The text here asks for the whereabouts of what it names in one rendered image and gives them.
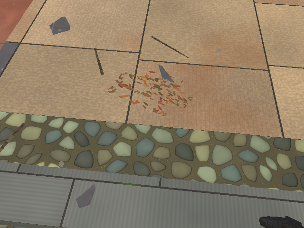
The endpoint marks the robot right hand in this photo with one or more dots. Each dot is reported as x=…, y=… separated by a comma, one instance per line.
x=279, y=222

